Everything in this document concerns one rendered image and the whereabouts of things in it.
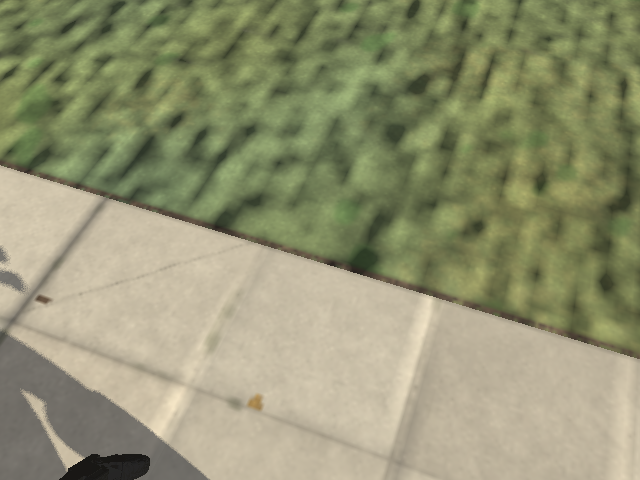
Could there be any robot left hand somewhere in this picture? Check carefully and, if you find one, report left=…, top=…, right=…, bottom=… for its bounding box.
left=59, top=454, right=150, bottom=480

